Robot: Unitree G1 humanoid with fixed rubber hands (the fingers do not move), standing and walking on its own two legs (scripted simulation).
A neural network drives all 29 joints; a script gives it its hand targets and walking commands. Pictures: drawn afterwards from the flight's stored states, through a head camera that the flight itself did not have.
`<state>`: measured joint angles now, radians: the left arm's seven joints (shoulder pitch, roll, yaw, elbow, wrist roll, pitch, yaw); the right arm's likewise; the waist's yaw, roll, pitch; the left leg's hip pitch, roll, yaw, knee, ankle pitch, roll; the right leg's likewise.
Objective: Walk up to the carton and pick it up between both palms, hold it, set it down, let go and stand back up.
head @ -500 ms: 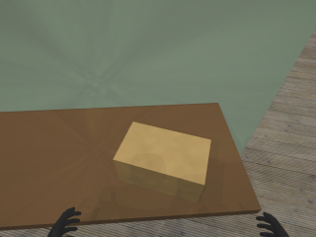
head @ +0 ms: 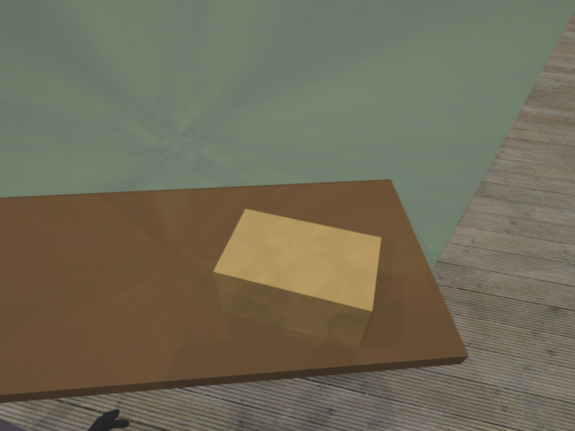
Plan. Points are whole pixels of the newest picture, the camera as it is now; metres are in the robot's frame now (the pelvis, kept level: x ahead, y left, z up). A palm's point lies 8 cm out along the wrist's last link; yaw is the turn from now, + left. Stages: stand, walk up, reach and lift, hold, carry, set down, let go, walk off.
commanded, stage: stand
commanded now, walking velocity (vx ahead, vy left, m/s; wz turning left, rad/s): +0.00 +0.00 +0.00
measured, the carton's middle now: (299, 276) +0.44 +0.00 -0.14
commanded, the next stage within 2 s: none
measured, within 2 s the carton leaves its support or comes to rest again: neither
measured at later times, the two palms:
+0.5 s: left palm out of the picture +0.07 +0.30 -0.10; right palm out of the picture +0.06 -0.30 -0.11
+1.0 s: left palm out of the picture +0.11 +0.31 -0.09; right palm out of the picture +0.09 -0.31 -0.10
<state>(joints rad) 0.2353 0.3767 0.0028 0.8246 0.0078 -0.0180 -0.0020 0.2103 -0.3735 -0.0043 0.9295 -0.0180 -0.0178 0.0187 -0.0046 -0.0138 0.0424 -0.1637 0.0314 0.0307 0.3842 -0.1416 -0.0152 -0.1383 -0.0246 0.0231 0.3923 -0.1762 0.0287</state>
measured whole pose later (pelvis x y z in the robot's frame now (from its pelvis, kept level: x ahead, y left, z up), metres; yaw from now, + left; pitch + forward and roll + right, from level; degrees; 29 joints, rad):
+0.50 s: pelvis -0.01 +0.00 +0.00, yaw +0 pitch -4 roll +0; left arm 0.25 0.38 -0.01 0.88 0.01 -0.01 0.00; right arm 0.21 -0.38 -0.01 0.94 -0.01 -0.01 0.02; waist -0.01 0.01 0.04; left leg -0.20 0.03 0.04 0.39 -0.13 -0.01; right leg -0.18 -0.03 0.03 0.40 -0.16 0.03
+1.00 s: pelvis +0.02 +0.00 +0.00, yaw -1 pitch -4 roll +0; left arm 0.19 0.40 0.00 0.93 0.00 -0.01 0.01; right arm 0.17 -0.39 -0.01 0.97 -0.01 -0.01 0.01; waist 0.00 0.00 0.05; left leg -0.14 0.04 0.04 0.36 -0.15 -0.02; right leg -0.13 -0.02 0.04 0.38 -0.19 0.03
